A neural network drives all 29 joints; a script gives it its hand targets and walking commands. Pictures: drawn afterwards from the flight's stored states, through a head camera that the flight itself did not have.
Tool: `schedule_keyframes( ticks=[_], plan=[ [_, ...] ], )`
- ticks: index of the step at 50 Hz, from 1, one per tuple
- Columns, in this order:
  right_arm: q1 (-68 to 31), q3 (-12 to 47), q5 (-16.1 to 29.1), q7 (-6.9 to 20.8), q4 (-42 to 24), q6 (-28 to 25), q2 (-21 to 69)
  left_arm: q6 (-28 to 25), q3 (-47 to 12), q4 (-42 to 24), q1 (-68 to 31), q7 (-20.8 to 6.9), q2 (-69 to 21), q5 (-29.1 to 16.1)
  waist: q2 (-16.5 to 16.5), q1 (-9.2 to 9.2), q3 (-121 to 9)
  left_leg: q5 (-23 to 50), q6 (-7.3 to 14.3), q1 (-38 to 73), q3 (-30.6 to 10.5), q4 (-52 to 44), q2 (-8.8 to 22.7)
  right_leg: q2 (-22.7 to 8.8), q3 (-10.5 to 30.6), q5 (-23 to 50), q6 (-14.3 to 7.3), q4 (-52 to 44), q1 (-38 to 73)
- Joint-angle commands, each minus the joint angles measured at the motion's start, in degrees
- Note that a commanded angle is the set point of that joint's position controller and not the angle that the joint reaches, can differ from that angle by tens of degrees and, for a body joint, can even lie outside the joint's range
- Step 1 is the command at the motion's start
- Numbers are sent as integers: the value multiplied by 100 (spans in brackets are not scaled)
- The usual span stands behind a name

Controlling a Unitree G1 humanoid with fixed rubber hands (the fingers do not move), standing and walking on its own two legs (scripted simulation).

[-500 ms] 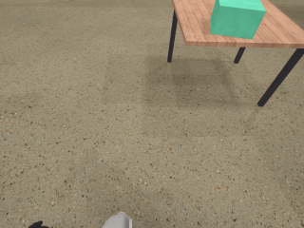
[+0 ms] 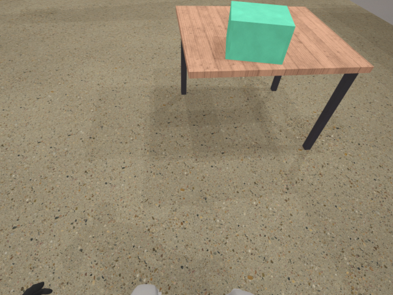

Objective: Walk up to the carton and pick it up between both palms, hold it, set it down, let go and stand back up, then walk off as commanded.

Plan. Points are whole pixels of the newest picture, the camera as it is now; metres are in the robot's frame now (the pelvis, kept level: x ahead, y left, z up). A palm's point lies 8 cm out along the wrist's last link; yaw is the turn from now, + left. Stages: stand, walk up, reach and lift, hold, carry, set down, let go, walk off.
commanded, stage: walk up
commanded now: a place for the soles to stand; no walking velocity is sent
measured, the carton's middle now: (256, 32) +1.21 -0.26 +0.00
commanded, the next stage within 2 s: none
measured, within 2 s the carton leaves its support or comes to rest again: neither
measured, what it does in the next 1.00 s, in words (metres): walks ahead: left foot, then right foot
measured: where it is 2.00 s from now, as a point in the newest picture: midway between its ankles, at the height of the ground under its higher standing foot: (240, 271)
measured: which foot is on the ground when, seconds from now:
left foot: up 0.00-0.16, down 0.18-0.58, up 0.60-0.90, down 0.92-1.00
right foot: down 0.00-0.18, up 0.20-0.56, down 0.58-0.92, up 0.94-1.00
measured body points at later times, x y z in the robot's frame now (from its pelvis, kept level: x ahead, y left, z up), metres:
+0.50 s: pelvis +0.14 -0.09 +0.02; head +0.16 -0.06 +0.47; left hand +0.24 +0.24 -0.10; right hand +0.18 -0.45 -0.05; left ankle +0.15 +0.06 -0.69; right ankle +0.24 -0.27 -0.66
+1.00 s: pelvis +0.27 -0.18 +0.00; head +0.31 -0.16 +0.45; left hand +0.27 +0.14 -0.12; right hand +0.42 -0.49 -0.09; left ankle +0.32 -0.08 -0.69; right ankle +0.26 -0.31 -0.66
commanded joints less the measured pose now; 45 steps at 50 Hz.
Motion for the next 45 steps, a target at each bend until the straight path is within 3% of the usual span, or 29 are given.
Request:
schedule_keyframes(
  ticks=[1, 2, 3, 5, 6, 8, 9, 10, 11, 12, 13, 14, 17, 19, 24, 26, 27, 28, 29, 30, 31, 33, 34, 36, 37, 38, 42, 44, 45],
  plan=[
    [264, -226, 6, 7, -311, -259, -1082, -93, 340, -204, 316, 186, 1372, 7, -837, 83, -178, 91, 94, -1137, 125, -648, 133, -1291, 2155, 1209, -1440, -2233, 1273],
    [187, -213, -36, 34, -371, -259, -989, -128, 340, -363, 209, 202, 1405, 49, -658, 97, -101, 27, 57, -970, 489, -1111, 132, -1557, 2224, 1534, -1641, -2252, 978],
    [138, -243, -84, 59, -421, -242, -1003, -133, 385, -354, 298, 203, 1460, -1, -817, 180, 51, 221, 87, -1113, 404, -1336, 182, -1435, 2013, 1396, -1435, -2279, 1303],
    [134, -294, -53, 69, -509, -317, -941, -106, 223, -413, 349, 161, 1367, 9, -1290, 135, -67, 253, 104, -524, 647, -1960, -60, -1446, 1912, 1802, -1640, -2202, 1138],
    [401, -298, -6, 68, -514, -335, -853, -97, 205, -485, 122, 155, 1383, 15, -1193, -54, -328, 608, 63, -67, 599, -2234, -62, -1576, 1770, 1794, -1611, -2075, 940],
    [1199, -460, -90, 45, -252, -358, -972, 12, 51, -640, -216, 110, 1058, 14, -26, -643, -547, 1143, 129, 2483, 855, -3241, -394, -906, 778, 889, -1125, -787, -821],
    [1960, -618, -169, -6, -121, -388, -1355, -26, -2, -771, -334, 76, 745, 21, 989, -1186, -848, 686, 345, 3582, -154, -3925, 122, -265, 64, 774, -742, 1100, -1606],
    [1988, -728, -161, -124, -395, -388, -1998, 38, -32, -919, -368, 68, 600, 9, 1769, -1026, -891, -893, 961, 3599, -4233, -5810, 2070, 411, 292, -1031, -306, 2396, -2693],
    [1200, -715, 14, -145, -649, -340, -2178, 98, 134, -787, -337, 141, 1369, -31, 410, -675, -875, -1622, 1424, 2950, -4672, -5992, 2372, 187, 1170, -692, -170, 2785, -2249],
    [759, -685, -16, -169, -639, -322, -1995, 143, 213, -468, -361, 131, 1478, -52, 7, -471, -344, -1462, 1328, 2247, -3606, -5768, 2288, -166, 1059, -323, -41, 3095, -2135],
    [536, -636, -72, -204, -680, -329, -1732, 107, 216, -408, -249, 129, 1458, -30, -48, -401, -127, -860, 1312, 2112, -3378, -5585, 2103, -166, 991, -208, 6, 3027, -2292],
    [235, -528, -66, -199, -645, -373, -1478, 110, 181, -216, 46, 149, 1403, -60, -91, -122, 199, -292, 890, 1482, -2288, -5367, 1767, -393, 1107, 122, -61, 2504, -1945],
    [412, -469, -113, -77, -586, -459, -1305, 103, 181, -64, 622, 48, 1107, -34, 1022, 7, 47, 2071, 1025, 1584, -1003, -4885, 1261, -388, 826, 6, -49, 1826, -1512],
    [841, -513, -162, -56, -535, -441, -1289, 132, 152, -305, -131, -8, 945, 79, 1194, -330, -115, 3022, 1150, 1977, -764, -4618, 1317, -425, 616, -222, -29, 1371, -1654],
    [168, -627, -106, -16, -752, -369, -1698, 198, 256, -218, -286, -182, 1002, 42, 981, -190, -60, -648, 963, 652, -879, -5159, 1378, -354, 333, 497, -206, 217, -356],
    [-82, -578, -170, 32, -692, -293, -1694, 188, 345, -80, -70, -217, 1021, -27, 1237, -36, -40, -1203, 907, -41, -141, -4983, 1120, -210, -31, 189, -218, -132, 417],
    [-379, -615, -187, 14, -700, -235, -1740, 211, 416, -10, 337, -222, 1116, 27, 1047, 349, -133, -1327, 760, -262, -117, -4634, 1184, -144, -101, 94, -252, -166, 1130],
    [-322, -516, -236, 19, -687, -180, -1533, 188, 464, 139, 553, -174, 1137, 67, 563, 326, 88, -1813, 689, -1017, 99, -3987, 904, 63, -143, -182, -255, -415, 1807],
    [-106, -455, -343, 23, -559, -129, -1290, 150, 537, 363, 1083, -142, 1270, 38, -364, 585, -265, -1924, 452, -1112, 657, -2801, 386, 420, -380, -722, -229, -667, 2249],
    [-242, -264, -304, 27, -699, -133, -816, 62, 672, 345, 1842, -2, 1731, 98, -1703, 1063, -211, -556, 196, -2105, 959, -476, -250, -556, 1700, -2454, -605, -2036, 2794],
    [-385, -203, -123, -51, -897, -177, -700, -12, 606, 45, 1314, 66, 1984, 22, -2058, 874, -337, -799, 86, -2788, 55, 476, -771, -1908, 4967, -2364, -1365, -3702, 2484],
    [-164, -279, -51, -82, -591, -252, -1158, -75, 489, -118, 449, 163, 1705, 7, -761, 364, -269, -245, 77, -2235, -118, 260, -86, -1826, 3659, -1320, -1647, -2892, 2215],
    [287, -247, 10, -66, -363, -291, -1239, -110, 484, -164, 316, 231, 1619, -25, -1116, 229, -310, -10, 105, -2055, -88, -104, 64, -1643, 3031, -540, -1618, -2439, 2073],
    [274, -309, -96, 30, -126, -251, -1082, -149, 379, -15, 306, 276, 1283, -68, -908, 82, 246, 90, 52, -1496, 89, -408, 36, -1673, 2591, 146, -1416, -2540, 1184],
    [147, -308, -120, 97, -291, -216, -1072, -174, 316, -140, 391, 281, 1317, -69, -537, 93, 198, 228, 123, -1235, -138, -629, -33, -1764, 2766, -233, -1348, -2779, 942],
    [220, -331, -114, 125, -230, -183, -1003, -154, 338, -119, 312, 281, 1596, -47, -1057, 66, 123, 129, 81, -1008, 160, -832, 68, -1920, 2577, -887, -1497, -2827, 847],
    [63, -288, -128, 169, -317, -79, -680, -208, 71, -40, 88, 396, 1235, -59, -459, -230, 193, 687, 52, 203, 344, -1926, -82, -1718, 1575, 2231, -1482, -2369, 92],
    [466, -359, -114, 187, -188, -102, -665, -151, 11, -159, -243, 383, 1245, -67, -806, -426, -250, 1248, 186, 1470, 760, -3020, -392, -1225, 673, 2431, -1102, -1466, 51],
    [644, -424, -195, 174, -70, -95, -660, -125, -86, -88, -247, 429, 967, -129, -153, -569, -537, 1476, 266, 2194, 761, -3416, -604, -1010, 294, 2457, -925, -525, 8]
  ],
)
